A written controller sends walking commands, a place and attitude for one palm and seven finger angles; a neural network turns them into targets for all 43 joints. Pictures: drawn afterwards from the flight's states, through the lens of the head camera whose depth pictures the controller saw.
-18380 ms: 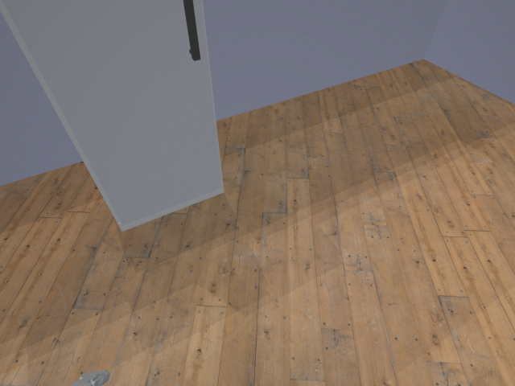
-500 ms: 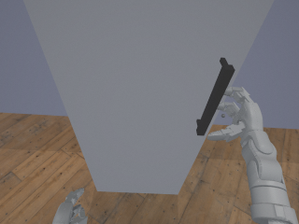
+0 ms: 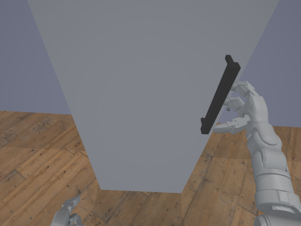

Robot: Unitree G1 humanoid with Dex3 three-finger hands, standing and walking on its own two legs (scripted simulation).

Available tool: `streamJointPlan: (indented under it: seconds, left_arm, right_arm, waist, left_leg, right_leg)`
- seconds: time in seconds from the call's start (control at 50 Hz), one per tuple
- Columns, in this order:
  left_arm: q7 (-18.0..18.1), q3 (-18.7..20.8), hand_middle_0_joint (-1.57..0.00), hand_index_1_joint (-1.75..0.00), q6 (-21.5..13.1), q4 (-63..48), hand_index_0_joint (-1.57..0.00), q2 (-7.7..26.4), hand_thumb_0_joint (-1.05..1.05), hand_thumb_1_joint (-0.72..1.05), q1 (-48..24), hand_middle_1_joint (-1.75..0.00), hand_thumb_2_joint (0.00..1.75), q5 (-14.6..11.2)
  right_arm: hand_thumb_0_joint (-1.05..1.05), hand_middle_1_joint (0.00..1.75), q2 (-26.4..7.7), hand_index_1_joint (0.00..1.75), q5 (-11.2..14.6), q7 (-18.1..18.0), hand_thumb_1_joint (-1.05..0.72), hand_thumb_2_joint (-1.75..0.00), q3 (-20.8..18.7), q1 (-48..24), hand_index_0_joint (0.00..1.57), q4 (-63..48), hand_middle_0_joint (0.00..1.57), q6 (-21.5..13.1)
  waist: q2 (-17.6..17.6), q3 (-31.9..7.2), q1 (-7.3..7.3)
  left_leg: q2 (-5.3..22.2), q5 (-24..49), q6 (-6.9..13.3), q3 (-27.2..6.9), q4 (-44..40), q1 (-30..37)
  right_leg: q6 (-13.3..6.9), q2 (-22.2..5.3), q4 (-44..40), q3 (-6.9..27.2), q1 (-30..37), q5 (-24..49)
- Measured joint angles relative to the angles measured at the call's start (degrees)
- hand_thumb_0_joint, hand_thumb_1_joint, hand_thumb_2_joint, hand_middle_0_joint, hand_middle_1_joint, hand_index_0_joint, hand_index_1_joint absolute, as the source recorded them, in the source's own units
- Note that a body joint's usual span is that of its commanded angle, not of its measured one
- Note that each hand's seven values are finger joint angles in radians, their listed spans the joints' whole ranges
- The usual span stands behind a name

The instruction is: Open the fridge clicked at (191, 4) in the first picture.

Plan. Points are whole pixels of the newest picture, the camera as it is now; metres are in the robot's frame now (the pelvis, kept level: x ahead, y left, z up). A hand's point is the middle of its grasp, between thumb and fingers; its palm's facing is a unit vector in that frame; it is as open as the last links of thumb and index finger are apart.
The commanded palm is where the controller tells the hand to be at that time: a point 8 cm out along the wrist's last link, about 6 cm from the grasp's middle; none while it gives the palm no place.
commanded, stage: slide the fingers in behind the handle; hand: right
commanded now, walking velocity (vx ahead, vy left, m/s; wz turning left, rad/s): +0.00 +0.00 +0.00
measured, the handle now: (215, 99) +0.43 -0.14 +0.14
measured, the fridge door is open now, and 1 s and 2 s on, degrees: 0 0 0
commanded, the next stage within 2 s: grip the handle and tug to test in 1.78 s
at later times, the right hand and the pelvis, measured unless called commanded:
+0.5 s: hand (228, 113) +0.37 -0.16 +0.15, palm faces -0.02 +1.00 +0.00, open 14.0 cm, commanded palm +0.35 -0.20 +0.15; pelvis +0.00 -0.01 +0.00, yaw +0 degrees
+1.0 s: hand (214, 110) +0.38 -0.13 +0.15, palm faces -0.03 +1.00 -0.01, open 13.9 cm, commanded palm +0.35 -0.18 +0.15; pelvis +0.01 -0.01 +0.00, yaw +0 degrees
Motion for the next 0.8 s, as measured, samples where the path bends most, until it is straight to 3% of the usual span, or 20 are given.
streamJointPlan:
  seconds: [0.18, 0.36, 0.58, 0.8]
  left_arm:
    - [-0.49, 0.06, -0.20, -0.30, -0.41, 0.07, -0.20, -0.14, 0.01, 0.90, 0.70, -0.30, 0.90, 0.00]
    - [-0.64, 0.08, -0.20, -0.30, -0.61, -1.04, -0.20, -0.35, 0.01, 0.90, 0.59, -0.30, 0.90, -0.12]
    - [-0.53, 0.06, -0.20, -0.30, -0.94, -0.89, -0.20, -0.51, 0.01, 0.90, -1.10, -0.30, 0.90, 0.08]
    - [-1.48, -0.42, -0.20, -0.30, 0.69, -1.79, -0.20, -1.67, 0.01, 0.90, -1.17, -0.30, 0.90, 0.55]
  right_arm:
    - [-0.01, 1.23, 0.54, 1.22, 0.34, -0.27, 0.50, -0.30, -0.47, 0.84, 0.34, 0.26, 0.33, -1.64]
    - [-0.01, 1.20, 0.38, 1.20, 0.47, -0.19, 0.50, -0.30, -1.22, 3.76, 0.31, -3.01, 0.30, -0.87]
    - [-0.01, 1.20, 3.34, 1.20, -0.28, -2.42, 0.50, -0.30, 3.08, 3.11, 0.30, -5.97, 0.30, 1.30]
    - [-0.01, 1.21, 4.93, 1.20, -1.48, -4.89, 0.50, -0.30, 3.96, 4.15, 0.31, -8.20, 0.31, 2.69]
  waist:
    - [-0.16, -0.26, 0.30]
    - [-0.08, -0.25, 0.18]
    - [0.02, -0.14, -0.67]
    - [-0.03, -0.54, -0.64]
  left_leg:
    - [-0.08, 0.50, -0.12, -0.66, -0.35, -0.06]
    - [-0.27, 0.77, -0.22, -1.06, -0.89, 0.58]
    - [0.38, 0.39, -0.61, -0.58, -0.62, 0.72]
    - [0.13, -0.04, -0.65, -0.97, -0.70, 1.12]
  right_leg:
    - [-0.15, 0.03, -0.42, -0.66, 0.24, 0.27]
    - [-0.25, -0.06, -0.83, -1.07, 0.98, 0.31]
    - [-0.58, 0.50, -0.50, -0.49, 0.81, 0.10]
    - [-0.54, 0.33, -1.06, -0.89, 1.61, -0.23]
